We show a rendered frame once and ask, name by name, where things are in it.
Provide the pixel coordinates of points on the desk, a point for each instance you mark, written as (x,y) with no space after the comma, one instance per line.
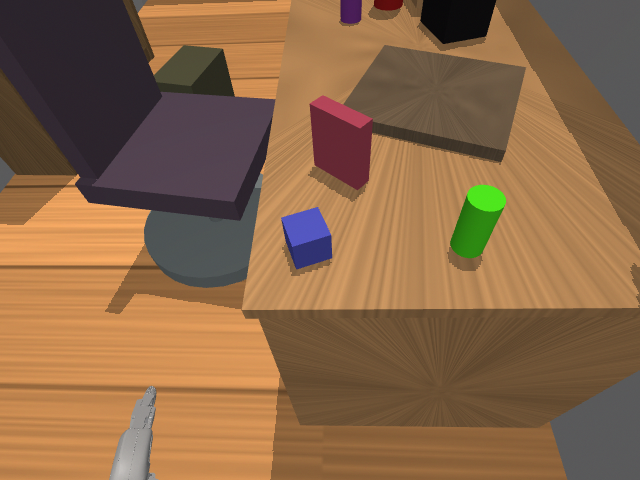
(396,329)

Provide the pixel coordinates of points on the bookshelf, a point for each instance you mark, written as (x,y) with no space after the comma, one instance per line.
(25,145)

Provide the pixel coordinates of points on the office chair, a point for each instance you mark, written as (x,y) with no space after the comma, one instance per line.
(194,160)

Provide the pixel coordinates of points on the left robot hand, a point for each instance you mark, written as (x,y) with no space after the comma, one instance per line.
(132,457)

